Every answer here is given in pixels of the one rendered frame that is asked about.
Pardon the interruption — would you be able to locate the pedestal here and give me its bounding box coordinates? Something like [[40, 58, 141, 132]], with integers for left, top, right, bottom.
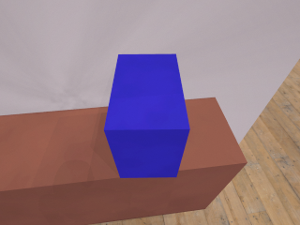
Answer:
[[0, 97, 248, 225]]

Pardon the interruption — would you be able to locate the carton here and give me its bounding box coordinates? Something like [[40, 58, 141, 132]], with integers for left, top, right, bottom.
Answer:
[[104, 53, 190, 178]]

